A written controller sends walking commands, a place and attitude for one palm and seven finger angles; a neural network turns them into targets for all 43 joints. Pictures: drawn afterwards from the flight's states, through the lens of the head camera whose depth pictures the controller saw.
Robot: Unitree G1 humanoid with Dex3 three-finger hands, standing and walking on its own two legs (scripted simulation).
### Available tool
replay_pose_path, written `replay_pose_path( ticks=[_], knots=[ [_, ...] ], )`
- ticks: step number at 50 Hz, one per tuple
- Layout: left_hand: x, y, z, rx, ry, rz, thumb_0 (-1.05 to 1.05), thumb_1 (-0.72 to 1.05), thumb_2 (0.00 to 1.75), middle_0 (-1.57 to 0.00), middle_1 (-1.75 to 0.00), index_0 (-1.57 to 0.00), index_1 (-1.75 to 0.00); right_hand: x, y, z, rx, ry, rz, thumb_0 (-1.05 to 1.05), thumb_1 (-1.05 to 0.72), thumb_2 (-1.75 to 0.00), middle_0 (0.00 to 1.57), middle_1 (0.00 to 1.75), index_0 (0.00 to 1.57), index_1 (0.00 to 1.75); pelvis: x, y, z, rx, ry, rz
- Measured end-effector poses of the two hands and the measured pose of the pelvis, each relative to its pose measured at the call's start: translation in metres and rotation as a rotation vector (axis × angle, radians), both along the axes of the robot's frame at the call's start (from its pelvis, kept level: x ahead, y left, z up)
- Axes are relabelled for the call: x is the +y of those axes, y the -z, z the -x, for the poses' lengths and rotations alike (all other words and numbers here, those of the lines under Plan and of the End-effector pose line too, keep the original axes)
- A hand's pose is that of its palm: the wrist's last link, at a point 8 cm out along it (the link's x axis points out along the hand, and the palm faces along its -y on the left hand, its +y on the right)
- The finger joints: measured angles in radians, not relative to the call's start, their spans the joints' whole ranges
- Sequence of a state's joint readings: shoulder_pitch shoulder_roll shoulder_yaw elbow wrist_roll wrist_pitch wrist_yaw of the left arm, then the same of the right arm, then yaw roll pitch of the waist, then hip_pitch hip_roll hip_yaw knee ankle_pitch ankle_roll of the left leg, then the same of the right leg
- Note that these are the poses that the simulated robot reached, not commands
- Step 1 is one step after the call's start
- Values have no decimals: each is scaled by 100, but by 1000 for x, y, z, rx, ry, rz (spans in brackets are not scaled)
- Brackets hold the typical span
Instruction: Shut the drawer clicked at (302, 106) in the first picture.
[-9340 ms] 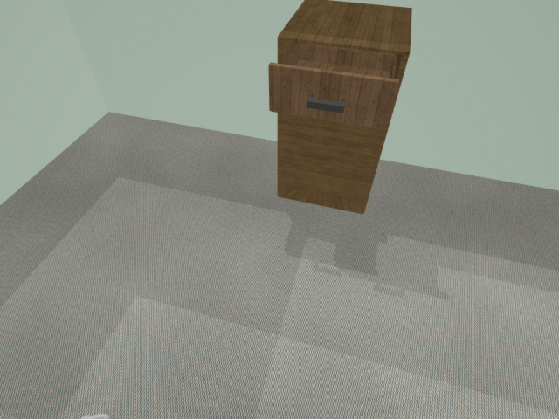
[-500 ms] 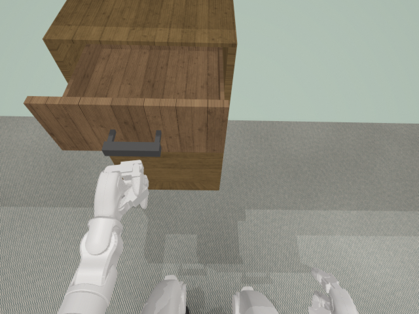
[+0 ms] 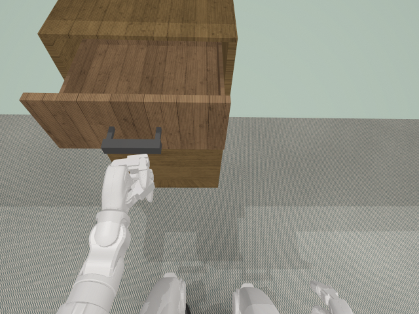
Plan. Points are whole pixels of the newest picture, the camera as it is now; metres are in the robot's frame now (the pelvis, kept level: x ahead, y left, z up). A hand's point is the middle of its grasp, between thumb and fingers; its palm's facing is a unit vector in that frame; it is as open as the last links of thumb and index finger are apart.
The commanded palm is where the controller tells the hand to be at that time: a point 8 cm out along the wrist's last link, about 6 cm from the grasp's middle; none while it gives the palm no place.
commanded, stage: push the drawer shut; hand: left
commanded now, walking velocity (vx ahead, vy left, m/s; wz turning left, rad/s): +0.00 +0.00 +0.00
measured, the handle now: (133, 138) +0.45 +0.17 +0.03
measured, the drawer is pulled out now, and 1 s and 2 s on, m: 0.19 0.12 0.00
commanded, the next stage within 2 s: none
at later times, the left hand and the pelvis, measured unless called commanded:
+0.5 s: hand (150, 165) +0.39 +0.13 +0.03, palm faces +0.01 -1.00 -0.03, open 3.0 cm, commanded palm +0.38 +0.18 +0.03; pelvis +0.00 -0.01 -0.01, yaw +0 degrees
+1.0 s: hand (154, 142) +0.44 +0.13 +0.03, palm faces +0.04 -1.00 -0.03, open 3.1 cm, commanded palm +0.43 +0.17 +0.03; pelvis -0.01 +0.00 -0.01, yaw +0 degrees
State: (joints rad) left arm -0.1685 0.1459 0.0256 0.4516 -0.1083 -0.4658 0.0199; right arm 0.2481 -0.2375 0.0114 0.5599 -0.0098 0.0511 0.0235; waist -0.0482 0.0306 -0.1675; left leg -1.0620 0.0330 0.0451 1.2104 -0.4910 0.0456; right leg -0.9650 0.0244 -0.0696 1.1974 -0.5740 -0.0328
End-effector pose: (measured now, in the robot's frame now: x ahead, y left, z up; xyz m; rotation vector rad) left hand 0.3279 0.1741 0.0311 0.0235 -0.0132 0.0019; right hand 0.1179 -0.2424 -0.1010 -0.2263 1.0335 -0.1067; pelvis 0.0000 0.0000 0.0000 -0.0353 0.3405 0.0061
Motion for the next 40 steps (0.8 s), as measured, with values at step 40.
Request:
replay_pose_path(
  ticks=[40],
  knots=[
    [7,0,-68,-7,-29,-10,-1,85,93,-140,-160,-140,-160,-17,16,58,144,70,35,0,-90,-90,20,30,20,30,-5,7,9,36,-2,8]
  ],
)
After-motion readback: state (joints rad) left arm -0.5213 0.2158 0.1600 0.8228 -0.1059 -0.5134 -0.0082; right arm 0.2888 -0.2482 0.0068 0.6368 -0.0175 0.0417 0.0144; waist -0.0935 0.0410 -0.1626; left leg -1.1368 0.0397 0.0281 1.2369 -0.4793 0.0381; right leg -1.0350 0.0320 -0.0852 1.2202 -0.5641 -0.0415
